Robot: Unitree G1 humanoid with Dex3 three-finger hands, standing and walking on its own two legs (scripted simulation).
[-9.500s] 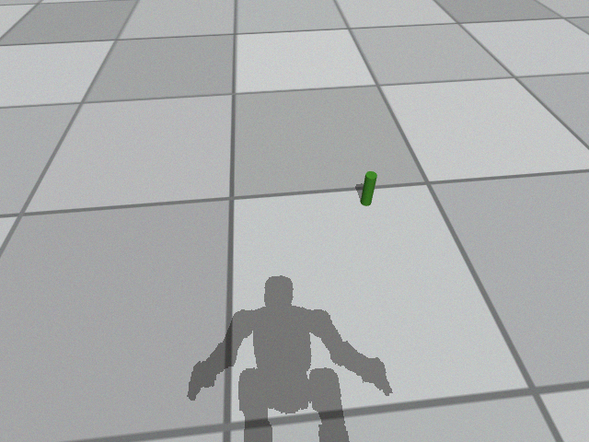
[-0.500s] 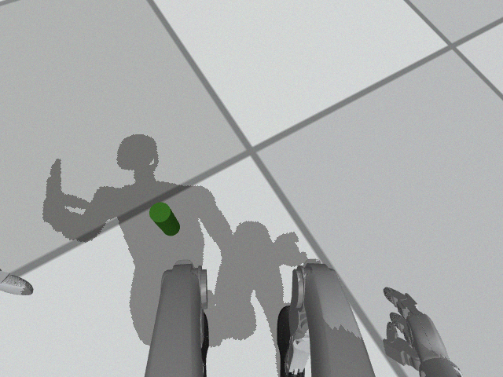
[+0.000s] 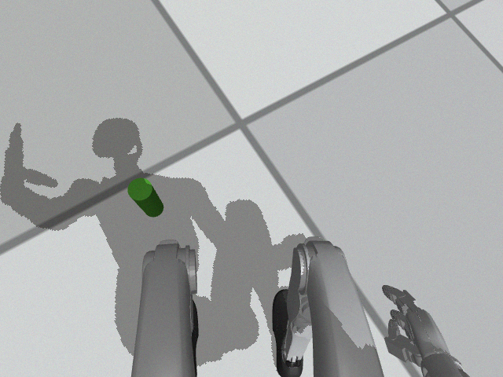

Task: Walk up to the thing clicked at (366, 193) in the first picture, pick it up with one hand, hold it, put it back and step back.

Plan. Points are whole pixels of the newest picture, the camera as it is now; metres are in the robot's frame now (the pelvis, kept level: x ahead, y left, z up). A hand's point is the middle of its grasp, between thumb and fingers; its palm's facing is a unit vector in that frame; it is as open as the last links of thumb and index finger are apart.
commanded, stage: go down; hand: left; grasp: from the side
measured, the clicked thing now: (147, 199) +0.45 +0.23 -0.35
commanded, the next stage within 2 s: approach in 0.82 s
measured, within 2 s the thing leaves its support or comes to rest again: neither
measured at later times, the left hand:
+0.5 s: hand out of the picture +0.37 +0.41 -0.03, palm faces +0.16 -0.98 -0.12, open 17.4 cm
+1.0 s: hand out of the picture +0.38 +0.41 -0.05, palm faces +0.17 -0.98 -0.10, open 17.5 cm
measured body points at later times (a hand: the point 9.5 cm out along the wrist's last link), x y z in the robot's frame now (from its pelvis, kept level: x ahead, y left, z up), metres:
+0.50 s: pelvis -0.01 +0.00 -0.04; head +0.20 +0.07 +0.36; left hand +0.35 +0.46 -0.03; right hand +0.16 -0.27 -0.14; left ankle +0.08 +0.13 -0.40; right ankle +0.10 -0.13 -0.40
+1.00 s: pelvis -0.01 +0.00 -0.06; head +0.20 +0.07 +0.34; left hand +0.36 +0.47 -0.04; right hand +0.15 -0.28 -0.16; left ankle +0.08 +0.13 -0.40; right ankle +0.10 -0.13 -0.40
